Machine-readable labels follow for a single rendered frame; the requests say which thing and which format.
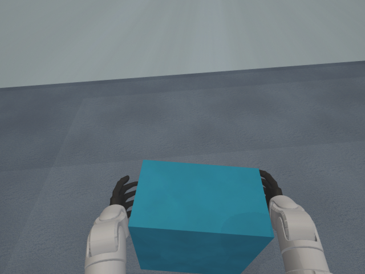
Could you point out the robot right hand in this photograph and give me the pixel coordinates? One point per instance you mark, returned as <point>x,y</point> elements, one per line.
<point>271,188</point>

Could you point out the robot left hand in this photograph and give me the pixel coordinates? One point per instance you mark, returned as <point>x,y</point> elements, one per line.
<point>119,197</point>

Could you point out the carton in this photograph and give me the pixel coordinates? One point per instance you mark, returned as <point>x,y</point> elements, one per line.
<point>199,218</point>

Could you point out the robot right forearm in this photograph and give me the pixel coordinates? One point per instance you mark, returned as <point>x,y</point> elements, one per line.
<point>298,238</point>

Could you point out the robot left forearm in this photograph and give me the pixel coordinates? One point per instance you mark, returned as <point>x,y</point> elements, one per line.
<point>106,243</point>

